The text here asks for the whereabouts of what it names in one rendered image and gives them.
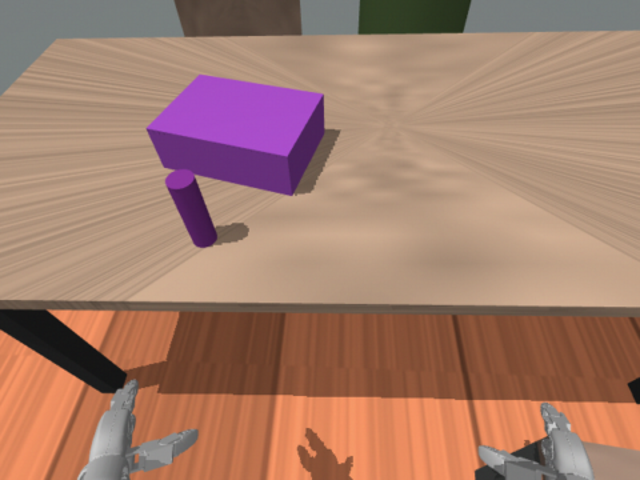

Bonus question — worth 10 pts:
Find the table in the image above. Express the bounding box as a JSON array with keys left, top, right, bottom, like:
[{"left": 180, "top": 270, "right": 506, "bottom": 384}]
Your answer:
[{"left": 0, "top": 31, "right": 640, "bottom": 404}]

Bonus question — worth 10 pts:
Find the left robot hand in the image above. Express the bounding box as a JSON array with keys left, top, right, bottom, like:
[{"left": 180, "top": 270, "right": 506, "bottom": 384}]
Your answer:
[{"left": 88, "top": 379, "right": 198, "bottom": 474}]

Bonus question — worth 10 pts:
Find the left robot arm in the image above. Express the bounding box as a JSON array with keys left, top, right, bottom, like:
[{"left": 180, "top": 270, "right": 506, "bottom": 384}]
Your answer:
[{"left": 77, "top": 455, "right": 130, "bottom": 480}]

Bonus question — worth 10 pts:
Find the right robot hand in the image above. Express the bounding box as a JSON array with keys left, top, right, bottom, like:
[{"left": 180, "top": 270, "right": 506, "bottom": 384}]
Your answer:
[{"left": 478, "top": 402, "right": 595, "bottom": 480}]

